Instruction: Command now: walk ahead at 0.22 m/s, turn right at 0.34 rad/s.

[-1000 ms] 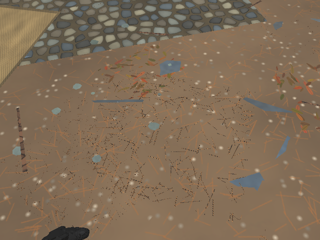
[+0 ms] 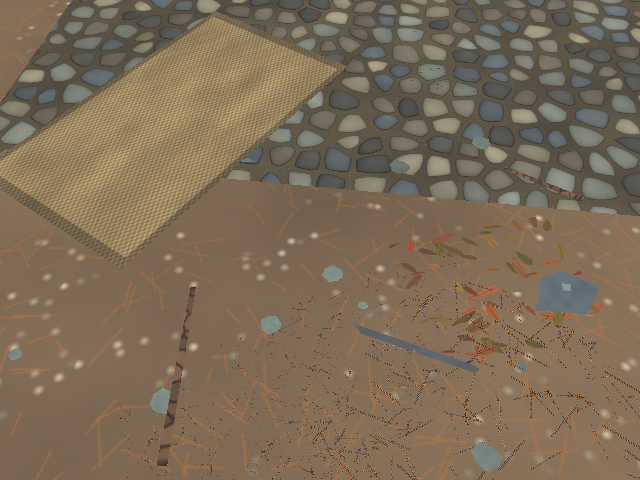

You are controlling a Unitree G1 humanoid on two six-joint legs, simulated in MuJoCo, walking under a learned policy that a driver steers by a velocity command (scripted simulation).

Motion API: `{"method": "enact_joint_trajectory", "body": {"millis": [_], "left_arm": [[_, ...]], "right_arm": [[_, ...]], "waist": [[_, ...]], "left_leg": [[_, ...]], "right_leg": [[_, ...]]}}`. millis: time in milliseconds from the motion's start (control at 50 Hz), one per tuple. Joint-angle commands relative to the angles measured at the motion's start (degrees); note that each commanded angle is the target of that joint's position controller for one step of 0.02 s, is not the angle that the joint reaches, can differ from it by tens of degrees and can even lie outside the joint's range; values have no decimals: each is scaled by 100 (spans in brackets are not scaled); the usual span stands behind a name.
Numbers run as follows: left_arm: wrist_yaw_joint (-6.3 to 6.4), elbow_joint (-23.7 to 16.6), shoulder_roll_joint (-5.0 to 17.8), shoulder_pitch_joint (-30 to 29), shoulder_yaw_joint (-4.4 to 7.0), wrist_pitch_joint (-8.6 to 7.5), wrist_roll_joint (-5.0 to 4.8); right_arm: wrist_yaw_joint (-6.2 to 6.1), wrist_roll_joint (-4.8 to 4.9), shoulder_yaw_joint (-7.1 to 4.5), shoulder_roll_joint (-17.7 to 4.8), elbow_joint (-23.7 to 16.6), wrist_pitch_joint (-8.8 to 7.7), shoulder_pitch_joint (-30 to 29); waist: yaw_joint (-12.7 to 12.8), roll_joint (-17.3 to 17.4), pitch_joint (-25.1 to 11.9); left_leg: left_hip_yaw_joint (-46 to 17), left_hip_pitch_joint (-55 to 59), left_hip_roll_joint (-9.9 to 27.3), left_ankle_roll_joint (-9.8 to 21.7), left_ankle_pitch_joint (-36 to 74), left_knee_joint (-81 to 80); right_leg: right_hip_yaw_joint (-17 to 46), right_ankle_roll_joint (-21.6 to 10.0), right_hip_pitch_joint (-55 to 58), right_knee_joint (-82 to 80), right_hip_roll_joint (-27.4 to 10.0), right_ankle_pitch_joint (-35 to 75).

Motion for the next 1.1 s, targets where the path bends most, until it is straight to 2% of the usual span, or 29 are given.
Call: {"method": "enact_joint_trajectory", "body": {"millis": [20, 40, 60, 80, 100, 120, 140, 160, 220, 340, 380, 440, 500, 540, 580, 600, 620, 640, 660, 680, 700, 720, 740, 820, 900, 980, 1040, 1080, 1100], "left_arm": [[85, 121, 751, 1453, 244, -187, 68], [134, 198, 1170, 2015, 361, -223, 120], [140, 112, 1692, 1777, 481, -178, 41], [111, 74, 1483, 1769, 497, -119, -308], [141, -62, 1222, 1231, 447, -54, -313], [162, -139, 863, 837, 351, 32, -269], [192, -155, 732, 718, 310, 85, -255], [210, -129, 712, 697, 299, 124, -229], [173, -133, 1015, 736, 399, 130, -128], [217, -224, 1146, 867, 495, 288, -110], [234, -236, 1161, 940, 521, 335, -97], [239, -252, 1176, 993, 552, 370, -63], [217, -286, 1209, 929, 579, 396, -32], [193, -309, 1219, 821, 589, 417, -35], [174, -342, 1199, 604, 587, 444, -81], [191, -370, 1131, 467, 559, 449, -140], [211, -397, 795, 691, 467, 429, -182], [247, -476, 641, 938, 429, 390, -200], [270, -370, 1157, 829, 538, 387, 19], [240, -308, 1162, 847, 544, 382, 37], [187, -213, 1063, 857, 513, 394, 52], [117, -171, 1001, 889, 488, 407, 69], [60, -123, 972, 907, 464, 397, 81], [4, -124, 849, 392, 375, 267, 74], [-37, -183, 749, -149, 282, 171, 61], [-64, -346, 549, -724, 157, 81, 13], [-9, -324, 569, -562, 134, 15, -26], [82, -26, 590, 278, 163, -60, -5], [166, 236, 862, 1044, 265, -124, 47]], "right_arm": [[-128, 47, -233, -1070, -252, -2, -204], [-133, 107, -204, -1001, -480, -47, -299], [-82, 207, -94, -355, -598, -34, 575], [-71, -12, -125, -685, -485, 58, 434], [-47, 0, -136, -727, -584, 82, 14], [-29, -40, -136, -753, -642, 92, -272], [-14, -86, -148, -765, -712, 167, -443], [1, -108, -135, -705, -728, 292, -344], [-8, -77, -104, -542, -760, 486, -231], [-68, -52, -163, -673, -1016, 605, -983], [-85, -26, -166, -687, -1086, 604, -1184], [-112, 20, -148, -681, -1156, 552, -1326], [-136, 95, -125, -707, -1206, 472, -1304], [-152, 145, -114, -738, -1210, 412, -1136], [-186, 169, -105, -735, -1143, 350, -754], [-218, 124, -119, -785, -1069, 307, -473], [-262, 31, -195, -1176, -1117, 288, -638], [-247, -21, -262, -1648, -1376, 332, -1119], [-188, -92, -282, -1515, -1272, 371, -907], [-125, -61, -179, -1122, -1278, 363, -978], [-75, -44, -123, -891, -1260, 351, -1129], [-62, -44, -114, -879, -1237, 335, -1124], [-56, -40, -113, -877, -1174, 305, -972], [12, 17, -199, -1000, -771, 98, -200], [50, 37, -251, -1011, -517, 2, 108], [109, -7, -282, -1018, -252, -21, 463], [148, 6, -309, -1052, -147, -18, 473], [143, 82, -292, -1016, -116, -9, 296], [144, 96, -233, -856, -154, -38, 217]], "waist": [[812, 589, -715], [1031, 78, -1266], [331, -1175, -1995], [515, -206, -2443], [430, -81, -1609], [320, 248, -936], [235, 270, -608], [124, 151, -540], [56, -5, -740], [363, -359, -673], [460, -414, -597], [528, -480, -556], [510, -538, -614], [430, -593, -650], [195, -560, -642], [18, -435, -633], [254, 422, -625], [452, 1416, -511], [295, 1043, -551], [403, 772, -461], [439, 752, -216], [432, 1080, -167], [356, 1221, -58], [39, 867, 54], [-120, 968, 51], [-274, 1039, 161], [-66, 1025, 127], [443, 713, -76], [777, 288, -507]], "left_leg": [[45, -351, 1415, -114, 6431, 2691], [292, -1432, 992, -254, 4065, 4507], [125, -3450, -137, -520, -1600, 6567], [-684, -3542, 208, -494, -1063, 6763], [-728, -3771, 449, -524, -655, 6649], [-668, -3844, 647, -556, -435, 6229], [-644, -3781, 756, -614, -339, 5883], [-610, -3493, 789, -683, -259, 5570], [-496, -3206, 700, -802, -50, 5092], [-661, -3753, 775, -925, 271, 4173], [-735, -3865, 750, -930, 228, 3884], [-801, -3758, 638, -861, 39, 3434], [-816, -3338, 444, -735, -200, 2937], [-820, -2914, 322, -625, -311, 2428], [-771, -2145, 250, -512, 26, 1378], [-801, -1546, 403, -444, 574, 459], [-1745, -1134, 1335, -200, 407, -254], [-3298, -999, 2731, 372, 1108, -470], [-3265, -1522, 2855, 839, 1319, -231], [-2925, -1629, 2511, 767, 626, -265], [-2466, -1708, 2060, 522, -185, -396], [-2269, -1513, 1780, 364, -610, -514], [-2166, -1328, 1681, 369, -610, -588], [-2090, -515, 1751, 489, -92, -633], [-1920, -356, 1796, 596, 241, -713], [-1724, -723, 1834, 675, 633, -602], [-1626, -1151, 1938, 647, 1429, -322], [-1310, -1850, 1777, 425, 2060, 345], [-947, -2404, 1458, 236, 2222, 1281]], "right_leg": [[-47, -357, 1745, -941, 411, 389], [1003, -744, 3028, -764, -586, 2708], [3272, -1970, 4665, -243, -2360, 6567], [3300, -2107, 4430, -574, -2187, 6024], [2806, -1953, 3624, -904, -1917, 4713], [2460, -1680, 2853, -1257, -1560, 3670], [2252, -1476, 2360, -1454, -1290, 3189], [2045, -1348, 1919, -1600, -1081, 2871], [1889, -1194, 1502, -1658, -811, 2387], [2563, -844, 1695, -1886, -610, -391], [2849, -815, 1854, -1910, -615, -938], [3145, -813, 2033, -1786, -624, -859], [3387, -817, 2096, -1582, -619, -164], [3576, -769, 2079, -1461, -596, 364], [3630, -549, 1821, -1316, -430, 385], [3448, -296, 1510, -1113, -221, -76], [2828, 61, 995, -383, 311, -1490], [1511, 324, 54, 696, 1253, -2681], [1302, 351, 159, 1798, 917, -2882], [1408, 316, 184, 2130, 753, -2506], [1398, 329, 92, 2292, 680, -2048], [1342, 361, -88, 2444, 690, -1806], [1291, 398, -294, 2529, 673, -1710], [1200, 502, -798, 2075, 523, -1396], [630, 603, -691, 1243, 106, -1269], [211, 470, -76, 308, 35, -1446], [16, 209, 834, -284, 146, -1328], [-15, 27, 2396, -1048, 284, -767], [444, -103, 3600, -1168, -15, -926]]}}
Velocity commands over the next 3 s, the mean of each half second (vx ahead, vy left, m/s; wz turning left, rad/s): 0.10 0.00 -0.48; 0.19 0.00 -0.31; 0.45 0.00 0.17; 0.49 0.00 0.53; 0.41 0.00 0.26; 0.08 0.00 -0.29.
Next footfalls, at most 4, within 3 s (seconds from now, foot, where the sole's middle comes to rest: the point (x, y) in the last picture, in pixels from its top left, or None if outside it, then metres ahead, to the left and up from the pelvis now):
0.04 right None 0.18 -0.07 -0.77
0.62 left None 0.20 0.11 -0.77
1.10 right None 0.24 -0.15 -0.77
1.60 left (376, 411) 0.60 -0.12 -0.77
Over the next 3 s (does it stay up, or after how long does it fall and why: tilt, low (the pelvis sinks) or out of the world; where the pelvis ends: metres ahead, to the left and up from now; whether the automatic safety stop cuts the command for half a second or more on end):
stays up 0.95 -0.21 0.00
